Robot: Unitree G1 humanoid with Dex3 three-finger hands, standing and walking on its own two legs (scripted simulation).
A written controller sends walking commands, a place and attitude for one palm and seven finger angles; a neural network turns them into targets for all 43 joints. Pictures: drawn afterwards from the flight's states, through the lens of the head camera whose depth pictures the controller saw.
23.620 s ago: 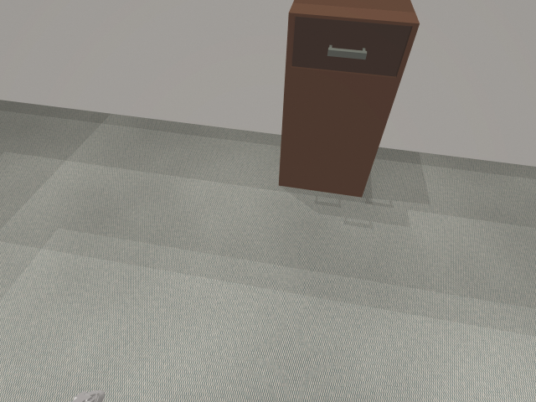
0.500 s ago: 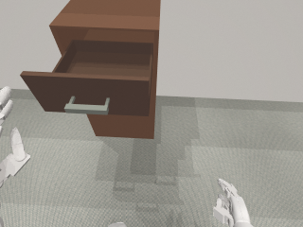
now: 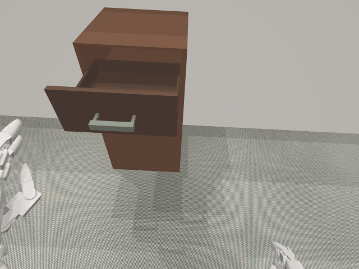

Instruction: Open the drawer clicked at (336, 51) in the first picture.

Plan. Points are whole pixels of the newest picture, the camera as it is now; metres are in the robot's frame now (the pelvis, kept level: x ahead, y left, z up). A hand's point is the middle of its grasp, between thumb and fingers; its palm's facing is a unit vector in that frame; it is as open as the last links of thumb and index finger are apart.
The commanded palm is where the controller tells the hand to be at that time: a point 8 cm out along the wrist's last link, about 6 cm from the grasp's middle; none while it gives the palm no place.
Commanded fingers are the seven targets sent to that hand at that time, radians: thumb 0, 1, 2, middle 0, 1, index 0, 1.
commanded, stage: stop stepping back and stand still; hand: left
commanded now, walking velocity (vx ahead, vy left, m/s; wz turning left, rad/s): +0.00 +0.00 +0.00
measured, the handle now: (113, 121) +0.54 +0.23 +0.00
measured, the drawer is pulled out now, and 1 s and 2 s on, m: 0.30 0.30 0.30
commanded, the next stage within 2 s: let the arm hang, fingers relaxed in 0.76 s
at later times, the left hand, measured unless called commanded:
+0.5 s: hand (38, 188) +0.21 +0.24 +0.16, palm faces +0.33 -0.83 -0.45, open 7.4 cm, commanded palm +0.15 +0.29 +0.18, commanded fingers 0.00 0.90 0.90 -0.20 -0.30 -0.20 -0.30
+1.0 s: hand (61, 241) +0.19 +0.26 -0.02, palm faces +0.11 -0.89 -0.45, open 7.4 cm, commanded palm none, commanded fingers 0.00 0.90 0.90 -0.20 -0.30 -0.20 -0.30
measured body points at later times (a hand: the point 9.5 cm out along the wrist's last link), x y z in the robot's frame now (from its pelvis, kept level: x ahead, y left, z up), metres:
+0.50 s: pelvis +0.01 +0.01 +0.01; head +0.03 +0.01 +0.46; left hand +0.18 +0.28 +0.19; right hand +0.19 -0.23 -0.07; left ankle +0.00 +0.11 -0.73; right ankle +0.03 -0.09 -0.73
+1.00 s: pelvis -0.01 +0.02 +0.00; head -0.01 -0.01 +0.45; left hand +0.18 +0.31 +0.00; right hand +0.15 -0.23 -0.12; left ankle +0.00 +0.11 -0.73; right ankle +0.03 -0.09 -0.73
